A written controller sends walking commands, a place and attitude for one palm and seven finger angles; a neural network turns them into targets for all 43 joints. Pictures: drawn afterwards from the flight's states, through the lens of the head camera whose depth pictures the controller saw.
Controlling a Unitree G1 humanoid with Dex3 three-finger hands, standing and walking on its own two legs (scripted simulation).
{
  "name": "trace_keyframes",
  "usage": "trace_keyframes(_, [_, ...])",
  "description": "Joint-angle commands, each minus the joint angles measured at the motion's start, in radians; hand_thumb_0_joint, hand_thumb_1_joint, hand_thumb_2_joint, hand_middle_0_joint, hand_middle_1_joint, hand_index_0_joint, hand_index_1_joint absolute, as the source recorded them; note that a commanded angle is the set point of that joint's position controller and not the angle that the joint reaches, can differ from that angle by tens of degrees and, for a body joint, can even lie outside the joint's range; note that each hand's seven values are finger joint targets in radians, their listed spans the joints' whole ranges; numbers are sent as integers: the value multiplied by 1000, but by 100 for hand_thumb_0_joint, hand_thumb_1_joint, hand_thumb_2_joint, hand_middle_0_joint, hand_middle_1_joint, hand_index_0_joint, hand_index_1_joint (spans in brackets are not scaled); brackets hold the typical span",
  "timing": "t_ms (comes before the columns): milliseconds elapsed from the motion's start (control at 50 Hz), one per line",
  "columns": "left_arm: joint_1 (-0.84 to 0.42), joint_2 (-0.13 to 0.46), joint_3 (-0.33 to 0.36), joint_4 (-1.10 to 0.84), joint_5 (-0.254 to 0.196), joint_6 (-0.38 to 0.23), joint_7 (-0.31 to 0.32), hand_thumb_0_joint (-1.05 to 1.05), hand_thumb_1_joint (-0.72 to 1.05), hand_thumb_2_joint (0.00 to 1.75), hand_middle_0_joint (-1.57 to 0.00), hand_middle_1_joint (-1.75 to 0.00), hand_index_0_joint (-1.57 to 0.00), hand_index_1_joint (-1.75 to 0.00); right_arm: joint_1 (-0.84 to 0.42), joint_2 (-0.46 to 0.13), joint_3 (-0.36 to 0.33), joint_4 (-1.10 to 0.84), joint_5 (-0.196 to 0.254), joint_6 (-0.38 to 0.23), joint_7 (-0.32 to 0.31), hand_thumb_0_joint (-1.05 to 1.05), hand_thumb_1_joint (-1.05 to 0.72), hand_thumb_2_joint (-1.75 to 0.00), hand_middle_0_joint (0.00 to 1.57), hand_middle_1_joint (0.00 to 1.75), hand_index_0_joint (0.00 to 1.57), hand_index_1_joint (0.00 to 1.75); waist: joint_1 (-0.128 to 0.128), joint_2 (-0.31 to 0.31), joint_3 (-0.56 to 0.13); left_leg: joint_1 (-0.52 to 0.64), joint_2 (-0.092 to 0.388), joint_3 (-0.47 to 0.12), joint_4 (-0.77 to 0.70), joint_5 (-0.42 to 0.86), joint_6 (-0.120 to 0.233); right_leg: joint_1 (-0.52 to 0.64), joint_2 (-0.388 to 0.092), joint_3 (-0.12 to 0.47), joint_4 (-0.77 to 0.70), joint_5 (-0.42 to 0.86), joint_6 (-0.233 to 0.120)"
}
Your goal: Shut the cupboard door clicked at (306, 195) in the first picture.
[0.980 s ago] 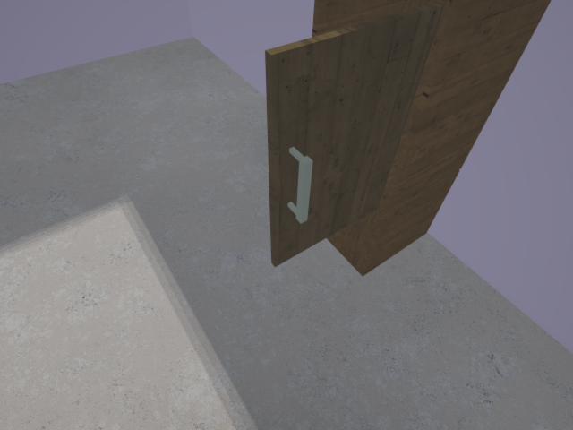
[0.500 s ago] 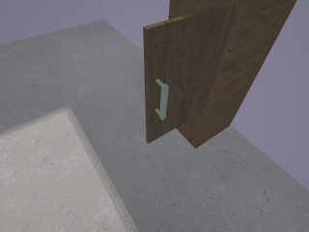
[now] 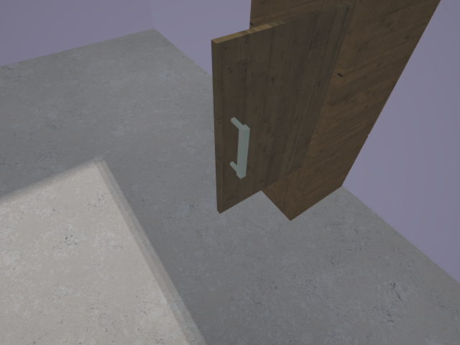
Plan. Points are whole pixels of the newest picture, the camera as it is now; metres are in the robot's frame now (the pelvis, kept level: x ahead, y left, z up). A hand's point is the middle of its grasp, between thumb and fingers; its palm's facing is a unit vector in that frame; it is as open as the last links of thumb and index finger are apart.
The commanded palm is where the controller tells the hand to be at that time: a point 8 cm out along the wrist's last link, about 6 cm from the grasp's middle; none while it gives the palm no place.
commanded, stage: walk to a spot facing it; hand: left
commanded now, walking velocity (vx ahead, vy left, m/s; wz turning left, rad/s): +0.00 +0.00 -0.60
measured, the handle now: (238, 149) +0.58 +0.01 -0.04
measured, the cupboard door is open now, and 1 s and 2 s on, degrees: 89 89 89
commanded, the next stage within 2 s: none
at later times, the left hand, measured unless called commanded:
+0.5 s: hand out of the picture +0.04 +0.15 -0.17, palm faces -0.16 -0.95 -0.29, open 7.4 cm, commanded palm none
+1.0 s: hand out of the picture +0.14 +0.18 -0.19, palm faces -0.40 -0.89 -0.23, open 7.4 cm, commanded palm none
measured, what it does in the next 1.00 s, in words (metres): steps on the spot, turning right: left foot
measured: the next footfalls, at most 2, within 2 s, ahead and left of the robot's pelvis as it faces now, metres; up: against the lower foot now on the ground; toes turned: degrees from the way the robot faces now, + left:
left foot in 0.90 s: +0.08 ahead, +0.10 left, +0.00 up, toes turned -28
right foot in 1.28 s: -0.07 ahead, -0.13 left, +0.00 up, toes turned -45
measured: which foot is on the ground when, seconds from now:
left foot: down 0.00-0.36, up 0.38-0.88, down 0.90-1.00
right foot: down 0.00-0.90, up 0.92-1.00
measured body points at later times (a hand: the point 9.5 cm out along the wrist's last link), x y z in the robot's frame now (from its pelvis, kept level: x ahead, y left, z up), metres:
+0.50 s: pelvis -0.03 -0.04 -0.01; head +0.02 -0.08 +0.43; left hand +0.05 +0.20 -0.15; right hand -0.02 -0.30 -0.18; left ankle -0.03 +0.11 -0.67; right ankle -0.05 -0.11 -0.75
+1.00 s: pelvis -0.01 +0.01 -0.01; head +0.06 +0.01 +0.43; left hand +0.16 +0.23 -0.17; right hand -0.01 -0.26 -0.13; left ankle +0.04 +0.12 -0.75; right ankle -0.08 -0.10 -0.68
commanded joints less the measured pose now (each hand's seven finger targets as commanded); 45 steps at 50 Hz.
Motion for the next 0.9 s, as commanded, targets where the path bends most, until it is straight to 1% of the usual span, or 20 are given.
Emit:
trace_keyframes(0, [46, 108, 28, -35, -4, 4, 7, 0, 90, 90, -20, -30, -20, -30, 57, -101, -26, -34, -6, -9, -14, 0, -90, -90, 20, 30, 20, 30, 0, 9, -33, 42, 130, -60, 10, 237, 6, -64, -108, 109, -19, 247, -26])
trace_keyframes(80, [43, 119, 52, -73, -1, 31, 1, 0, 90, 90, -20, -30, -20, -30, 80, -121, -49, -61, -7, 8, -26, 0, -90, -90, 20, 30, 20, 30, -4, 22, -28, 39, 161, -27, 64, 217, 11, -138, -87, 127, 82, 269, -29])
trace_keyframes(140, [37, 114, 67, -119, 6, 48, -10, 0, 90, 90, -20, -30, -20, -30, 75, -146, -71, -102, -9, 15, -32, 0, -90, -90, 20, 30, 20, 30, -3, 51, -16, 15, 213, -56, 60, 154, 41, -215, -48, 129, 173, 193, -24])
trace_keyframes(200, [37, 87, 75, -160, 10, 60, -21, 0, 90, 90, -20, -30, -20, -30, 77, -176, -87, -137, -13, 11, -33, 0, -90, -90, 20, 30, 20, 30, 4, 165, -29, -6, 340, -154, -10, 131, 126, -287, 7, 81, 403, -122, -11])
trace_keyframes(240, [27, 70, 81, -188, 11, 66, -27, 0, 90, 90, -20, -30, -20, -30, 63, -176, -92, -159, -20, 7, -32, 0, -90, -90, 20, 30, 20, 30, 6, 190, -33, -24, 395, -156, -21, 206, 174, -312, -8, 72, 521, -283, -6])
trace_keyframes(280, [74, 56, 85, -186, 10, 61, -32, 0, 90, 90, -20, -30, -20, -30, 12, -170, -92, -182, -21, 7, -31, 0, -90, -90, 20, 30, 20, 30, 42, 164, -42, -70, 365, -69, 55, 274, 138, -228, -16, 54, 421, -213, -8])
trace_keyframes(300, [123, 57, 88, -177, 10, 57, -34, 0, 90, 90, -20, -30, -20, -30, -9, -171, -93, -192, -17, 11, -30, 0, -90, -90, 20, 30, 20, 30, 64, 103, -63, -97, 332, -19, 130, 237, 104, -153, -10, 39, 312, -114, -7])
trace_keyframes(320, [168, 89, 97, -163, 15, 51, -32, 0, 90, 90, -20, -30, -20, -30, -30, -163, -98, -207, -10, 17, -27, 0, -90, -90, 20, 30, 20, 30, 86, 15, -51, -189, 262, 40, 255, 91, 48, -78, -38, 84, 151, 62, -14])
trace_keyframes(340, [172, 191, 115, -171, 29, 39, -20, 0, 90, 90, -20, -30, -20, -30, -17, -92, -90, -234, 0, 22, -19, 0, -90, -90, 20, 30, 20, 30, 74, -295, -39, -371, 97, 162, 485, -231, -40, -12, -267, 436, -6, 231, -97])
trace_keyframes(360, [188, 235, 118, -176, 15, 41, -17, 0, 90, 90, -20, -30, -20, -30, -60, -99, -91, -249, -4, 30, -12, 0, -90, -90, 20, 30, 20, 30, 105, -279, -22, -411, 45, 80, 687, -441, -53, -85, -370, 532, -37, 323, -202])
trace_keyframes(380, [161, 201, 119, -185, 16, 40, -7, 0, 90, 90, -20, -30, -20, -30, -87, -95, -94, -246, -6, 37, -15, 0, -90, -90, 20, 30, 20, 30, 85, -231, -6, -445, 57, -13, 790, -388, -46, -110, -319, 547, -32, 298, -213])
trace_keyframes(440, [79, 147, 108, -217, 10, 30, 3, 0, 90, 90, -20, -30, -20, -30, -54, -80, -92, -234, -6, 35, -6, 0, -90, -90, 20, 30, 20, 30, 30, -102, -36, -459, 86, -33, 842, -228, -67, -59, -230, 409, 40, 391, -189])
trace_keyframes(520, [127, 150, 109, -219, 8, 23, 3, 0, 90, 90, -20, -30, -20, -30, -68, -73, -91, -243, -4, 39, -9, 0, -90, -90, 20, 30, 20, 30, 43, -100, -92, -459, 72, -31, 790, -190, -82, 19, -190, 389, 63, 482, -158])
trace_keyframes(640, [153, 158, 116, -236, 13, 28, -2, 0, 90, 90, -20, -30, -20, -30, -130, -75, -89, -288, 0, 33, -13, 0, -90, -90, 20, 30, 20, 30, 58, -117, -81, -454, 53, -37, 697, -215, -85, 9, -180, 462, 65, 486, -181])
trace_keyframes(760, [116, 186, 126, -264, 19, 36, -5, 0, 90, 90, -20, -30, -20, -30, -140, -71, -85, -324, 12, 17, -13, 0, -90, -90, 20, 30, 20, 30, 56, -145, -99, -330, 17, -31, 480, -252, -65, -53, -161, 538, 92, 478, -198])
trace_keyframes(800, [82, 182, 126, -273, 19, 39, -2, 0, 90, 90, -20, -30, -20, -30, -85, -74, -84, -319, 16, 10, -16, 0, -90, -90, 20, 30, 20, 30, 24, -128, -121, -210, 12, -34, 331, -205, -61, -123, -145, 554, 128, 466, -171])
trace_keyframes(820, [44, 183, 125, -280, 13, 41, -4, 0, 90, 90, -20, -30, -20, -30, -24, -80, -83, -303, 18, 4, -19, 0, -90, -90, 20, 30, 20, 30, -7, -127, -141, -115, 15, -34, 208, -129, -54, -159, -115, 518, 160, 427, -137])
trace_keyframes(840, [27, 159, 117, -290, 6, 43, -5, 0, 90, 90, -20, -30, -20, -30, 34, -108, -86, -287, 16, -6, -23, 0, -90, -90, 20, 30, 20, 30, -33, -79, -159, 65, 65, -54, 72, -42, -41, -291, -58, 467, 212, 302, -84])
trace_keyframes(860, [53, 97, 105, -307, -4, 45, -14, 0, 90, 90, -20, -30, -20, -30, 50, -203, -99, -290, -1, -17, -29, 0, -90, -90, 20, 30, 20, 30, -27, 184, -159, 202, 316, -315, -41, -6, 44, -496, 81, 325, 351, -46, -19])
trace_keyframes(880, [30, 99, 101, -330, 5, 42, -26, 0, 90, 90, -20, -30, -20, -30, 71, -254, -105, -308, -10, -9, -32, 0, -90, -90, 20, 30, 20, 30, -28, 276, -112, 135, 529, -469, -71, 141, 166, -562, 95, 143, 596, -401, 36])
